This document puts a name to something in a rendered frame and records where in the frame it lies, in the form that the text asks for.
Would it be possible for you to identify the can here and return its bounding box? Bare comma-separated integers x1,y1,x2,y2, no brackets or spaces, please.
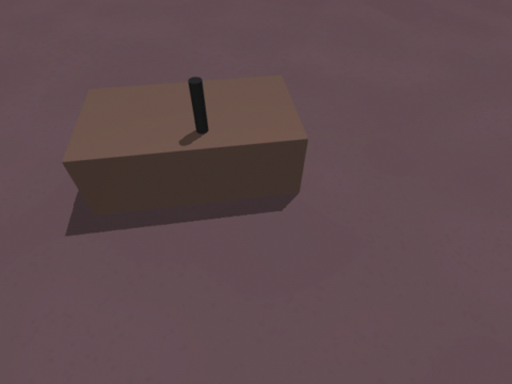
188,77,208,134

